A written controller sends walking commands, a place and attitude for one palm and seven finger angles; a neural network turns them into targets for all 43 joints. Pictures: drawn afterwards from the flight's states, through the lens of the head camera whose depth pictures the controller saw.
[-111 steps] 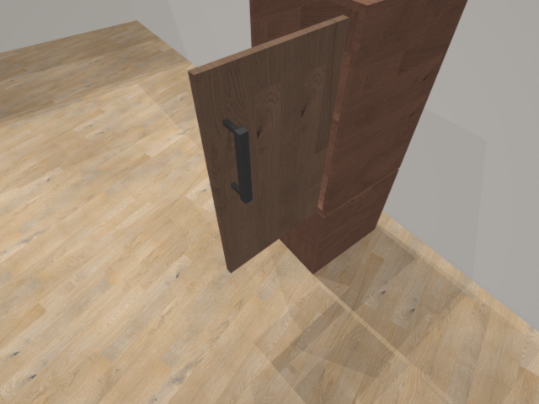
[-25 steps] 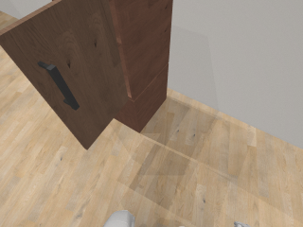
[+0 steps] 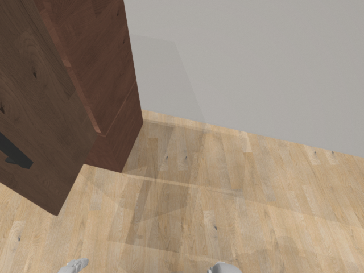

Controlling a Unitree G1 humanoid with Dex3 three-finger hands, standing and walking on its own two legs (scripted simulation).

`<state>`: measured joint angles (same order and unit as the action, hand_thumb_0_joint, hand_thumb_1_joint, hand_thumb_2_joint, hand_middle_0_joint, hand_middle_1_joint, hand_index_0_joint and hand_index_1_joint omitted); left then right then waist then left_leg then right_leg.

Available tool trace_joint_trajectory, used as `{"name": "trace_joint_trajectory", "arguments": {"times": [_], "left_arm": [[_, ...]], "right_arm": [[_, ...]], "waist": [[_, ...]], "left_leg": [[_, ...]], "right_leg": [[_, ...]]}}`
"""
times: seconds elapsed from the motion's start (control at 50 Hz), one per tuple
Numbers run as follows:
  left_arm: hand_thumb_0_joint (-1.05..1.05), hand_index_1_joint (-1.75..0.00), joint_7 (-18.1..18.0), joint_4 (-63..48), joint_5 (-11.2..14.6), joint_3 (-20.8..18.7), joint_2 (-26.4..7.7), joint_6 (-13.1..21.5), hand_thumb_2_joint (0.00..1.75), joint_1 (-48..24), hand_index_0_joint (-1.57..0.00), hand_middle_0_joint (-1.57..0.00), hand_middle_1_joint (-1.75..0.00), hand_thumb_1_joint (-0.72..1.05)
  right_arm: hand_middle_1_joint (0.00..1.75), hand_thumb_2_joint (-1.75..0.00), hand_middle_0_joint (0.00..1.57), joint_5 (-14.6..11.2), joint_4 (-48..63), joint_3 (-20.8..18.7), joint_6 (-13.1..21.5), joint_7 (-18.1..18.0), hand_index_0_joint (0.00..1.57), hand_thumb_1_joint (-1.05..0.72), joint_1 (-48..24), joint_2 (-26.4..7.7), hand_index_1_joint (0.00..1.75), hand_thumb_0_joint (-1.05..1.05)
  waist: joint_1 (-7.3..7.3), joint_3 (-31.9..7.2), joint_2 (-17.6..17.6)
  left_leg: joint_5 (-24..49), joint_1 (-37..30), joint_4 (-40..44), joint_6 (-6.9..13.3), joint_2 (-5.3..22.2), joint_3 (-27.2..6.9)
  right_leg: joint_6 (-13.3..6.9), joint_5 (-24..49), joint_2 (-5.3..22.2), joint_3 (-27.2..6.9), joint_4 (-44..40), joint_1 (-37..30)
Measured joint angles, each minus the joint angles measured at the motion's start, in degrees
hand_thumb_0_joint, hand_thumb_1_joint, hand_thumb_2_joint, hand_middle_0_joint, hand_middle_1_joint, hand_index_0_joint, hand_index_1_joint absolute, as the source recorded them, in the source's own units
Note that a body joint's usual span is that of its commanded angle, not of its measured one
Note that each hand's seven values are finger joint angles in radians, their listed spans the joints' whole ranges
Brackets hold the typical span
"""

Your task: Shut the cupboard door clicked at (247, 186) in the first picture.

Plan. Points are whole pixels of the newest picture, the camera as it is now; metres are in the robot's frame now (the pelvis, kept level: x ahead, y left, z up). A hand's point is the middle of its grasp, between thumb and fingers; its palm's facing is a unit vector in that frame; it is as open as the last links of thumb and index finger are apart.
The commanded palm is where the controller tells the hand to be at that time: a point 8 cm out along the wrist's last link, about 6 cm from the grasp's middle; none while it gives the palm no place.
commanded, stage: walk to a spot facing it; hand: left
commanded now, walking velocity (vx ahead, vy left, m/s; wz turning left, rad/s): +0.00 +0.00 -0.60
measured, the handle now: out of the picture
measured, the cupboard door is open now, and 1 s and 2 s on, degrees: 93 93 93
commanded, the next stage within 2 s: turn to face it in 1.68 s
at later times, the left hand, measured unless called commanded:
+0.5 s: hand (116, 257) +0.16 +0.17 -0.18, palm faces -0.28 -0.94 -0.18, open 7.4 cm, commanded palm none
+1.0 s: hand (202, 182) +0.38 -0.04 -0.16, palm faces -0.59 -0.78 -0.22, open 7.3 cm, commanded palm none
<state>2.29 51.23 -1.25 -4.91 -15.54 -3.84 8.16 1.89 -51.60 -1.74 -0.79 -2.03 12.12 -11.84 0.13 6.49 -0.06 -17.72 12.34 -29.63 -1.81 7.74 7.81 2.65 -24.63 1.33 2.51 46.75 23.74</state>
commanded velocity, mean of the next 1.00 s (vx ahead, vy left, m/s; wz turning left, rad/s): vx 0.24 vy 0.00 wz -0.56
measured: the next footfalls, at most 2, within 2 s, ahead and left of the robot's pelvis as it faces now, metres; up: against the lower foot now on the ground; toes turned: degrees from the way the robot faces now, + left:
right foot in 0.08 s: +0.04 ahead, -0.14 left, +0.00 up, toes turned -7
left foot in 0.44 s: +0.10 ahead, +0.11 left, +0.00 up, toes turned -13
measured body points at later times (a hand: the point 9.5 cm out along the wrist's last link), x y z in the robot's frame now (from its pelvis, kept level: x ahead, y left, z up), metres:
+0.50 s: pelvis +0.04 +0.00 -0.01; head +0.08 +0.01 +0.44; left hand +0.18 +0.22 -0.16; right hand +0.03 -0.26 -0.13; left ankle +0.06 +0.12 -0.74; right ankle -0.01 -0.13 -0.70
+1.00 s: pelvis +0.16 -0.13 -0.01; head +0.20 -0.17 +0.43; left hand +0.41 +0.00 -0.15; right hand -0.01 -0.29 -0.17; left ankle +0.18 +0.06 -0.63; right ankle +0.17 -0.19 -0.74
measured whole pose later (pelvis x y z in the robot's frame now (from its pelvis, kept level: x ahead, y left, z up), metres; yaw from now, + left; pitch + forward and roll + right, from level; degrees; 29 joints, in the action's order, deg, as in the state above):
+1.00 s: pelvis +0.16 -0.13 -0.01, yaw -35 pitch +0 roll +1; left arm 1.1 52.2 -0.5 -3.1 -12.1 1.5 6.1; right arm 1.0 -59.1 -2.0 -0.5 -0.3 19.9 -10.1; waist -3.0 7.0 0.4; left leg -20.8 24.0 -71.8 -3.0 8.4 3.4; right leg -6.3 -14.4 -2.5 6.3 33.2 19.5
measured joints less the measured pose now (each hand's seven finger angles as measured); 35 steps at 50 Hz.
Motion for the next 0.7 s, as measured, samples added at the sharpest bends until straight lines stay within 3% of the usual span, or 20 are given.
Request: {"name": "trace_joint_trajectory", "arguments": {"times": [0.08,0.14,0.18,0.22,0.36,0.44,0.5,0.58,0.64,0.7], "left_arm": [[0.00,-0.30,0.0,-0.7,-0.2,0.6,-0.1,1.3,0.90,-0.5,-0.20,-0.20,-0.30,0.91],[0.00,-0.30,-1.3,-0.6,0.0,1.3,1.4,2.3,0.90,-1.2,-0.20,-0.20,-0.30,0.91],[0.00,-0.30,-1.9,-0.8,0.0,1.5,2.0,2.0,0.90,-0.7,-0.20,-0.20,-0.30,0.91],[0.00,-0.30,-2.2,-0.7,-0.1,1.6,2.2,1.7,0.90,-0.1,-0.20,-0.20,-0.30,0.90],[0.00,-0.30,-1.7,0.3,-0.3,2.1,2.9,1.4,0.90,2.3,-0.21,-0.20,-0.30,0.90],[0.00,-0.30,-1.1,0.7,-0.2,1.6,3.2,1.1,0.90,4.5,-0.21,-0.20,-0.30,0.90],[0.01,-0.30,-0.3,1.8,-0.1,0.8,2.5,0.2,0.90,4.4,-0.21,-0.20,-0.30,0.90],[0.01,-0.30,1.1,1.7,-0.8,-0.3,1.4,0.9,0.90,3.4,-0.20,-0.20,-0.30,0.91],[0.01,-0.30,1.3,1.3,-0.7,-0.3,1.3,1.4,0.90,2.1,-0.20,-0.20,-0.30,0.91],[0.01,-0.30,1.4,1.4,-0.7,0.2,1.6,1.4,0.90,0.4,-0.20,-0.20,-0.30,0.91]], "right_arm": [[0.30,-0.90,0.20,-0.6,-0.6,-0.9,-0.6,0.6,0.20,-0.90,2.4,-1.8,0.30,0.00],[0.30,-0.90,0.20,-1.1,-2.0,-1.6,-2.6,0.3,0.20,-0.90,1.1,-3.7,0.30,0.00],[0.30,-0.90,0.20,-1.2,-2.3,-1.7,-3.2,0.4,0.20,-0.90,0.3,-4.0,0.30,0.00],[0.30,-0.90,0.20,-1.2,-2.0,-1.8,-3.2,0.7,0.20,-0.90,-0.4,-3.7,0.30,0.00],[0.30,-0.90,0.20,-1.1,0.0,-1.5,-2.0,1.5,0.20,-0.90,-1.8,-2.0,0.30,0.00],[0.30,-0.90,0.20,-0.9,0.9,-0.8,0.3,1.6,0.20,-0.90,-0.3,-1.5,0.30,0.00],[0.30,-0.90,0.20,0.0,0.5,-0.1,2.1,0.9,0.20,-0.90,1.5,-0.3,0.30,0.00],[0.30,-0.90,0.20,0.3,-0.8,0.9,3.0,0.7,0.20,-0.90,5.9,1.2,0.30,0.00],[0.30,-0.90,0.20,0.1,-2.3,1.1,3.6,0.3,0.20,-0.90,8.6,1.7,0.30,0.00],[0.30,-0.90,0.20,0.2,-3.8,1.0,4.0,0.2,0.20,-0.90,10.9,2.0,0.30,0.00]], "waist": [[-0.98,-0.6,-0.9],[-1.34,0.6,-2.6],[-1.21,0.6,-2.1],[-1.18,0.4,-1.1],[-0.57,-1.5,0.8],[-0.20,-4.3,0.8],[-0.90,-4.6,1.3],[-0.85,-4.7,1.9],[-0.77,-4.1,2.0],[-1.39,-3.3,1.9]], "left_leg": [[-4.1,2.5,-8.0,-1.5,1.3,2.4],[-12.5,9.3,-25.2,-1.8,-0.5,-3.3],[-11.1,12.8,-31.6,-2.1,-1.8,-4.7],[-8.5,14.7,-32.8,-2.5,-2.5,-5.1],[-6.3,11.9,-19.4,-2.6,-4.7,-6.0],[-6.1,4.3,-2.7,-1.0,-5.6,-5.4],[-1.3,3.5,-2.6,1.8,-4.8,-4.2],[0.5,-2.0,4.1,1.5,-3.0,-1.7],[0.7,-5.7,7.7,1.0,-2.0,0.8],[-0.6,-8.9,9.1,0.2,-1.4,3.6]], "right_leg": [[-2.8,9.2,0.0,0.7,-13.9,-6.5],[-3.9,7.2,-1.2,-0.7,-11.4,-5.5],[-3.9,7.9,-1.3,-2.3,-13.0,-6.0],[-3.8,9.3,-1.4,-4.0,-14.9,-6.5],[-3.4,10.7,-2.8,-8.8,-17.4,-7.0],[-3.1,6.4,-4.5,-10.6,-13.4,-4.9],[-3.0,-2.7,-4.0,-7.0,2.0,0.8],[-2.1,4.3,-1.2,-2.3,16.0,7.8],[-1.8,8.3,0.7,-1.0,17.1,10.9],[-2.0,10.3,1.9,0.6,11.5,11.5]]}}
